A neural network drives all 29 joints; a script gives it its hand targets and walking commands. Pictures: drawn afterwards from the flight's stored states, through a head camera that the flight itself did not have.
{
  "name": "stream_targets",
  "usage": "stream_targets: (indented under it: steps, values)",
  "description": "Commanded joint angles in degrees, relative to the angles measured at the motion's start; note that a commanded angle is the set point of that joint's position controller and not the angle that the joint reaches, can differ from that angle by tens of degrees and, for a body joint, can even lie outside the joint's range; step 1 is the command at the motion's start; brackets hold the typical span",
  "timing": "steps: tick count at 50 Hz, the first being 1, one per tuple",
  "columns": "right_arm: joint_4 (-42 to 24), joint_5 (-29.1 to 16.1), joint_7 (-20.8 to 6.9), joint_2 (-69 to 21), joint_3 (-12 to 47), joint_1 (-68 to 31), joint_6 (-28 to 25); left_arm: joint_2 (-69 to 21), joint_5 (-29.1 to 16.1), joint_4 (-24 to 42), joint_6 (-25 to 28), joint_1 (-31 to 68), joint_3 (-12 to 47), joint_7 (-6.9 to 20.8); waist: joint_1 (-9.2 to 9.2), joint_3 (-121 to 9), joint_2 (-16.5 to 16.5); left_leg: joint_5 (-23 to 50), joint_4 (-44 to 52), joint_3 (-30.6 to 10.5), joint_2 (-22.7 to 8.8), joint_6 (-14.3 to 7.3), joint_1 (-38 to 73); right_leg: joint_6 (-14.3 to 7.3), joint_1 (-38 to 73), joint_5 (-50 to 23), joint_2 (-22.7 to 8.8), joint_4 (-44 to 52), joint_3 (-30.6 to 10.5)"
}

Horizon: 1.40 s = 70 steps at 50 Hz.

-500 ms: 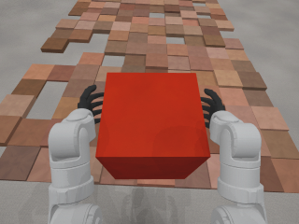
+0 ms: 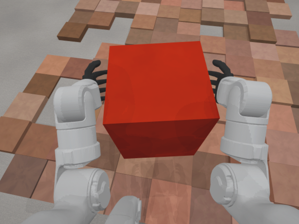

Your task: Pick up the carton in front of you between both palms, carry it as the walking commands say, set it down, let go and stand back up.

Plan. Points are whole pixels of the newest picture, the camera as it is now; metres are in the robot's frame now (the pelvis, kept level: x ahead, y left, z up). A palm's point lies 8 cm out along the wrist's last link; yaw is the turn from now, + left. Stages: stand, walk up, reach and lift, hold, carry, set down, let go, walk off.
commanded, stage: carry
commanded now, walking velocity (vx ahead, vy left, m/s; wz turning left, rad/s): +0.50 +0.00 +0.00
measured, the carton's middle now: (157, 107) +0.40 +0.02 +0.04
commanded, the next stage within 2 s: none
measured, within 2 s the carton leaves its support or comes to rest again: neither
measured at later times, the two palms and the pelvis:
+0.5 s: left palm out of the picture +0.76 +0.14 +0.20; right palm out of the picture +0.72 -0.15 +0.20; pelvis +0.35 +0.04 +0.04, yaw -3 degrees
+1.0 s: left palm out of the picture +1.03 +0.22 +0.16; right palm out of the picture +1.05 -0.08 +0.16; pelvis +0.68 +0.05 +0.04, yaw +0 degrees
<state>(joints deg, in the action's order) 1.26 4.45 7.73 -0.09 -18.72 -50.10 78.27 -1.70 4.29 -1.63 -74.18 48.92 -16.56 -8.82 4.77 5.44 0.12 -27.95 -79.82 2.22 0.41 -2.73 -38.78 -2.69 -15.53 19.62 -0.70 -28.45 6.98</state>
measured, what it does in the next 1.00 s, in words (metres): climbs: left foot 0.03 m higher, then right foot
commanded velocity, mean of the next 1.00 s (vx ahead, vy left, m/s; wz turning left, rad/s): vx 0.50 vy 0.00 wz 0.00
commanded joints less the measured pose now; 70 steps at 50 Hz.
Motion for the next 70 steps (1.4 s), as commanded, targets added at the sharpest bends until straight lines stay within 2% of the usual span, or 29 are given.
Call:
stream_targets:
  steps: [1,4,5,7,8,9,10,13,15,20,28,30,31,32,33,36,39,45,48,50,51,52,55,60,64,67,68,69,70]
  values:
    - [-10.03,-18.23,-9.07,-57.18,34.98,-40.66,-4.57,-61.9,-29.87,15.98,-0.2,47.66,38.35,14.13,1.41,-34.82,5.71,0.32,5.3,2.14,-0.61,-0.89,-18.03,-8.69,39.96,-47.06,-14.66,0.77,-16.36]
    - [-13.1,-15.58,-7.51,-52.17,36.67,-37.8,-5.37,-58.3,-30.75,19.06,-0.04,45.4,41.57,14.43,-0.56,-31.85,7.5,15.06,34.78,5.65,1.07,-0.59,-0.51,-5.73,26.23,-49.49,-8.32,3.22,-6.05]
    - [-13.03,-15.28,-7.25,-50.87,37.5,-35.78,-5.37,-57.31,-30.42,17.96,-0.12,43.7,42.3,14.58,-2.11,-33.1,9.68,19.14,40.52,10.7,5.12,-0.9,10.43,-4.63,21.81,-59.24,-6.57,0.59,-2.69]
    - [-13.04,-15.97,-7.62,-50.28,39.81,-33.9,-5.28,-55.27,-30.0,15.08,0.04,39.69,43.34,14.98,-9.13,-40.82,10.03,32.63,49.82,11.54,6.4,-2.21,34.48,-2.21,16.97,-65.04,-7.42,-15.01,1.03]
    - [-13.32,-17.54,-8.35,-50.69,40.68,-34.35,-5.23,-54.55,-29.06,13.51,0.18,39.38,43.79,15.2,-12.16,-42.96,6.26,35.42,51.55,6.68,1.83,-2.07,46.11,-1.15,9.68,-50.91,-5.73,-25.49,-0.25]
    - [-12.48,-19.42,-9.36,-51.39,41.67,-35.74,-4.99,-54.53,-27.67,11.46,-0.17,38.34,43.74,15.47,-8.5,-46.69,-10.34,59.95,45.19,-14.12,-14.61,-6.13,59.19,0.5,-3.75,2.8,0.94,-38.83,-2.89]
    - [-8.25,-20.02,-10.23,-50.0,41.32,-32.75,-4.7,-53.45,-27.07,8.55,-0.81,35.07,42.34,15.29,-10.52,-57.75,-20.46,50.22,49.88,-36.76,-24.16,-18.93,71.11,1.5,-15.07,12.23,6.82,-61.77,-11.05]
    - [-15.0,-25.18,-12.47,-57.7,44.41,-38.64,-4.41,-54.35,-23.46,11.3,-0.74,37.78,39.71,14.41,-10.12,-43.29,-5.42,47.13,50.31,-24.68,-16.79,-11.73,62.22,-0.39,-28.12,6.88,1.37,-60.72,-10.64]
    - [-18.24,-28.86,-13.25,-60.64,46.63,-43.66,-4.5,-54.12,-20.82,11.49,-0.23,36.38,38.16,13.56,-10.35,-40.4,-2.06,43.49,52.18,-21.46,-15.04,-10.49,58.88,-0.52,-29.28,5.07,0.59,-55.35,-9.57]
    - [-18.52,-32.66,-14.38,-60.23,47.09,-46.01,-4.4,-50.92,-15.51,9.23,0.57,31.83,36.58,11.43,-9.9,-37.71,-4.41,52.14,55.61,-16.09,-14.8,-10.17,54.12,0.77,-26.17,6.68,1.82,-30.65,-4.55]
    - [-1.79,-28.13,-15.35,-55.13,40.5,-38.77,-2.09,-49.36,-17.84,-0.02,-2.21,33.3,36.92,11.89,-7.62,-32.21,-8.56,66.69,47.72,1.11,-7.03,-3.05,43.82,-1.12,-2.3,-22.39,6.94,2.85,5.35]
    - [1.92,-27.18,-15.27,-55.34,38.79,-39.35,-1.58,-50.64,-19.46,-3.68,-2.82,33.98,35.74,12.98,-2.56,-34.17,-6.62,56.13,35.55,3.25,-5.8,-0.64,32.93,-2.88,14.97,-28.56,2.01,7.02,1.52]
    - [2.97,-26.96,-15.17,-55.76,37.97,-41.18,-1.21,-50.3,-20.11,-4.8,-2.8,34.57,34.89,13.44,-0.73,-38.86,3.47,29.75,22.24,0.83,-2.96,2.02,16.24,-9.94,31.46,-41.82,-13.03,-0.59,-17.68]
    - [3.94,-26.28,-15.01,-56.67,36.2,-41.21,-0.97,-51.02,-20.82,-6.86,-2.55,34.95,33.78,13.73,1.31,-40.68,13.83,-2.8,4.26,-0.44,4.67,4.23,-1.44,-20.02,40.65,-34.7,-21.29,2.52,-35.9]
    - [4.42,-25.28,-14.67,-57.14,35.44,-41.5,-1.06,-53.91,-22.38,-6.92,-2.5,35.86,33.88,14.18,0.56,-38.75,8.68,-1.22,1.36,-5.76,1.14,1.65,-6.19,-18.8,37.85,-24.52,-19.87,3.9,-34.57]
    - [4.19,-22.3,-13.25,-58.4,32.67,-41.63,-1.99,-63.3,-28.05,-3.26,-1.76,44.55,35.77,16.09,-0.94,-31.58,0.02,6.58,15.13,-4.93,-2.29,1.23,-3.95,-11.24,25.39,-21.81,-15.74,8.78,-25.72]
    - [5.95,-19.5,-12.02,-59.39,31.23,-37.74,-3.72,-67.92,-31.02,-3.82,-0.08,46.18,36.31,17.45,-1.52,-30.59,3.34,7.55,28.63,-1.44,-1.57,2.72,2.4,-9.53,19.92,-20.78,-13.89,11.75,-19.96]
    - [4.6,-18.28,-11.13,-62.12,34.57,-33.32,-7.05,-69.5,-30.46,-3.51,3.69,40.77,37.4,18.0,0.6,-30.53,7.76,27.43,47.23,2.09,-0.34,1.99,6.31,-6.67,22.78,-31.57,-9.58,6.9,-10.03]
    - [1.32,-19.86,-11.42,-62.61,37.43,-34.07,-7.93,-68.27,-29.52,-1.97,5.01,38.26,39.16,17.48,-0.99,-29.91,7.57,33.49,57.37,3.43,-0.77,0.61,15.66,-4.6,19.68,-29.85,-8.95,3.64,-7.2]
    - [0.53,-21.12,-12.04,-62.59,38.68,-32.61,-8.39,-67.14,-28.72,-1.69,5.6,35.93,40.4,16.9,-4.96,-32.94,2.56,34.9,60.19,7.39,-0.27,0.3,35.28,-1.32,9.53,-27.5,-5.3,-9.7,-1.33]
    - [0.93,-20.47,-12.1,-60.6,38.83,-32.19,-8.91,-67.31,-28.63,-2.06,5.28,36.35,40.72,16.75,-6.45,-37.69,-8.76,48.71,53.73,-3.75,-9.59,-5.22,56.45,1.83,-8.53,-16.14,-2.19,-20.48,-1.66]
    - [3.49,-20.4,-12.1,-60.45,38.9,-28.61,-9.21,-67.24,-28.27,-2.87,4.87,34.09,40.54,16.77,-7.65,-40.07,-18.37,55.34,52.93,-18.88,-18.68,-11.49,70.18,3.35,-26.63,9.99,3.19,-34.49,-2.72]
    - [-2.36,-23.31,-12.44,-63.0,40.86,-29.69,-9.98,-66.42,-27.66,-1.4,4.98,33.12,40.26,16.02,-9.2,-37.63,-5.21,44.2,55.26,-18.28,-17.69,-8.53,64.41,1.87,-31.91,8.39,-0.43,-32.59,-7.57]
    - [-13.64,-29.46,-12.8,-63.66,46.07,-37.22,-10.06,-62.35,-23.45,4.15,5.39,29.73,40.14,12.48,-9.23,-37.11,-8.89,23.15,59.82,-14.01,-14.38,-8.67,53.48,3.49,-22.61,5.65,0.85,-16.71,-3.27]
    - [-11.19,-30.38,-14.52,-63.2,48.0,-34.35,-10.19,-57.95,-18.98,4.2,5.71,25.49,39.75,11.64,-8.46,-33.4,-8.33,32.1,58.84,-7.45,-10.83,-5.72,47.11,2.93,-12.94,-7.54,2.74,-6.13,1.55]
    - [-7.09,-29.66,-15.43,-63.76,49.04,-32.08,-10.72,-57.31,-18.77,2.28,5.86,23.97,40.31,13.01,-1.95,-36.01,-6.47,46.13,45.04,-0.66,-9.42,-2.35,37.98,0.75,10.17,-13.99,3.17,3.63,5.0]
    - [-7.45,-29.64,-15.72,-64.18,49.47,-33.53,-10.86,-56.62,-19.0,1.73,6.5,23.39,40.52,13.6,1.0,-38.56,0.47,44.68,35.22,2.16,-5.58,-0.32,26.28,-0.95,24.11,-13.63,2.68,1.5,3.63]
    - [-8.29,-29.97,-16.09,-64.39,49.45,-35.23,-10.66,-56.67,-18.95,0.55,7.23,21.58,40.77,14.04,4.04,-39.32,11.3,26.63,19.69,1.78,-0.86,2.21,7.02,-8.88,37.35,-13.52,-7.09,3.25,-16.35]
    - [-8.49,-29.41,-15.91,-64.0,49.51,-35.74,-10.43,-58.22,-20.28,0.88,7.22,22.24,41.5,14.63,2.83,-39.4,16.8,-0.58,9.08,-0.31,2.68,2.56,-4.03,-13.12,42.88,-28.03,-15.11,3.44,-28.07]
